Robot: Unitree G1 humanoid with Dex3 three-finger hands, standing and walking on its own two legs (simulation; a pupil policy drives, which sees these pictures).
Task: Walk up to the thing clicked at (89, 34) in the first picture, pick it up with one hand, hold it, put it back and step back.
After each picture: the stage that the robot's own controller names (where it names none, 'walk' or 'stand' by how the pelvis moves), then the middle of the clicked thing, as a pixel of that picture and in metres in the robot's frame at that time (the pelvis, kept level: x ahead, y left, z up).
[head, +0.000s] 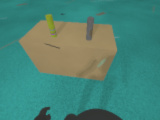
stand; (89, 29) +0.91 +0.05 +0.04
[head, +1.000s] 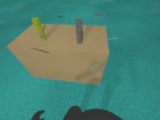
walk; (79, 32) +0.81 +0.18 +0.07
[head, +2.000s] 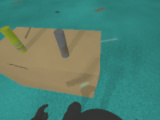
stand; (62, 45) +0.54 +0.27 +0.06
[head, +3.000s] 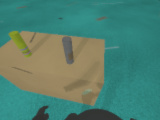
stand; (68, 51) +0.52 +0.21 +0.04
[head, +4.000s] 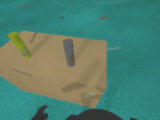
stand; (69, 54) +0.49 +0.19 +0.04
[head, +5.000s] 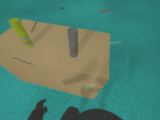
stand; (73, 44) +0.55 +0.15 +0.06
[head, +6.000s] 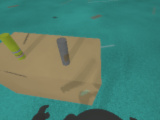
stand; (64, 53) +0.50 +0.23 +0.04
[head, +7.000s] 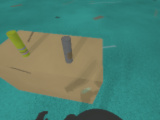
stand; (67, 51) +0.53 +0.21 +0.04
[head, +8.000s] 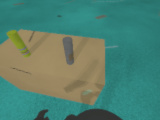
stand; (69, 52) +0.51 +0.19 +0.04
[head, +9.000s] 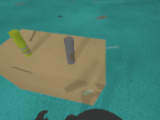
stand; (70, 52) +0.52 +0.18 +0.04
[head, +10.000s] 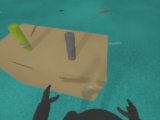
rise first; (70, 47) +0.53 +0.19 +0.04
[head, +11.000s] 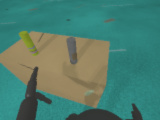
go down; (72, 52) +0.53 +0.20 +0.04
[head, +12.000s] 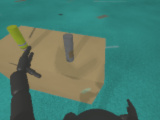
go down; (69, 49) +0.54 +0.18 +0.05
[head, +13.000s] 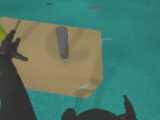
go down; (63, 44) +0.52 +0.19 +0.07
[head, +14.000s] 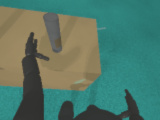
close in; (54, 36) +0.52 +0.20 +0.11
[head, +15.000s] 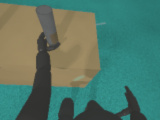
close; (50, 31) +0.54 +0.21 +0.12
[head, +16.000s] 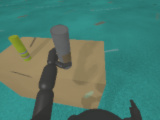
lift; (63, 51) +0.33 +0.15 +0.25
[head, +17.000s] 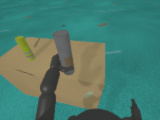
hold; (65, 55) +0.32 +0.15 +0.23
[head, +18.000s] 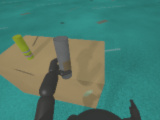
hold; (64, 59) +0.33 +0.16 +0.19
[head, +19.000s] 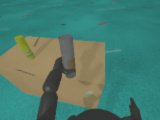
crouch; (68, 58) +0.34 +0.14 +0.19
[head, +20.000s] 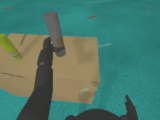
crouch; (56, 37) +0.46 +0.19 +0.24
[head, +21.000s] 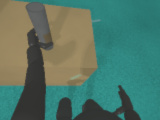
lower; (43, 31) +0.52 +0.22 +0.12
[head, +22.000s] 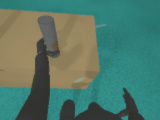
lower; (51, 40) +0.49 +0.20 +0.11
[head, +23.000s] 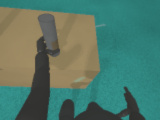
lower; (51, 39) +0.49 +0.20 +0.12
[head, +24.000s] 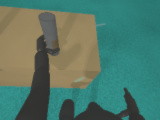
lower; (51, 38) +0.50 +0.20 +0.12
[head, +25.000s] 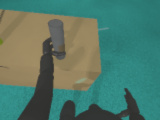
open; (58, 43) +0.48 +0.18 +0.11
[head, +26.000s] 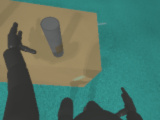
rise; (55, 42) +0.46 +0.18 +0.12
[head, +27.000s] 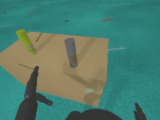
sink last; (71, 54) +0.48 +0.20 +0.08
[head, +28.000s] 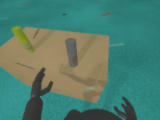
stand; (72, 54) +0.46 +0.18 +0.06
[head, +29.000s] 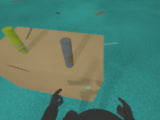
stand; (68, 54) +0.46 +0.19 +0.05
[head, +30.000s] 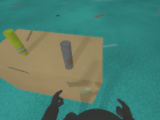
stand; (67, 56) +0.46 +0.19 +0.04
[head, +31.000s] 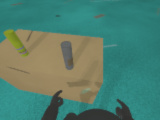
stand; (68, 57) +0.45 +0.19 +0.04
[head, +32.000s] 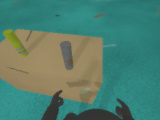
stand; (67, 57) +0.45 +0.19 +0.04
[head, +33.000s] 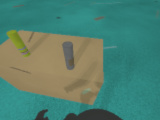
walk; (69, 57) +0.46 +0.18 +0.04
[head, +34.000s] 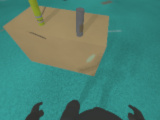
walk; (79, 23) +0.79 +0.16 +0.06
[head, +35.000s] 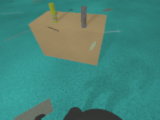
stand; (83, 17) +1.15 +0.19 +0.06
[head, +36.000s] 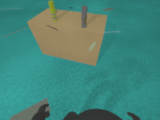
stand; (84, 17) +1.13 +0.15 +0.05
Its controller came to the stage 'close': yes
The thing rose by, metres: 0.24
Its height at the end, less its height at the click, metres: +0.00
